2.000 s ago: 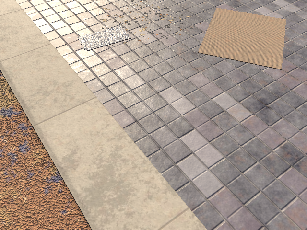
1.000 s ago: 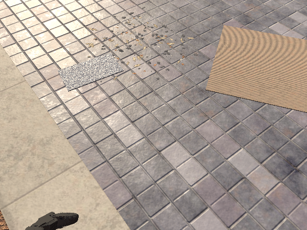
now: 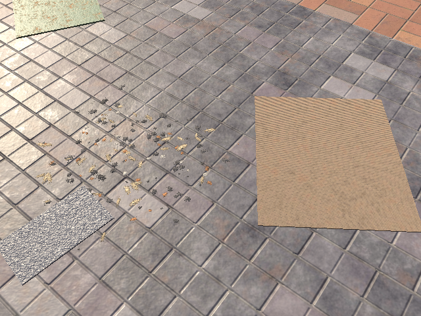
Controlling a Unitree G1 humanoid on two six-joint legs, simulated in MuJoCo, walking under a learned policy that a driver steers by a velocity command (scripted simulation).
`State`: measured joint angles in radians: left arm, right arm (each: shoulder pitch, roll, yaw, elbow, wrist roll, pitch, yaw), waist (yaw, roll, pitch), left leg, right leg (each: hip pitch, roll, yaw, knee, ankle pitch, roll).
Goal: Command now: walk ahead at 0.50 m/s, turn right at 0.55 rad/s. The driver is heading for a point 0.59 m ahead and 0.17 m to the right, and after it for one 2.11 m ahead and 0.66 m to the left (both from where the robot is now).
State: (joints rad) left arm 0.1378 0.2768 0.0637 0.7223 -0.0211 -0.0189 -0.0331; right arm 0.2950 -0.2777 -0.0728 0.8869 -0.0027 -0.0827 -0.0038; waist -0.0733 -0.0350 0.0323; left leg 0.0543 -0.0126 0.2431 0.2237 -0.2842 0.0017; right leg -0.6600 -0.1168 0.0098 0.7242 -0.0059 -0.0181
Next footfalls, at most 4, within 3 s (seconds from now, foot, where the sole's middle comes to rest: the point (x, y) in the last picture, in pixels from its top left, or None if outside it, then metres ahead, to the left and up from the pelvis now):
0.12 right None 0.23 -0.13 -0.78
0.60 left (209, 292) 0.56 0.01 -0.78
1.00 right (288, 283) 0.57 -0.25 -0.78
1.40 left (207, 281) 0.59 0.01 -0.78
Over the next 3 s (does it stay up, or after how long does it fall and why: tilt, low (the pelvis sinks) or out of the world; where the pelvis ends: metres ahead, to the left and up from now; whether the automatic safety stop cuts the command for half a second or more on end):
stays up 0.55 -0.08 0.00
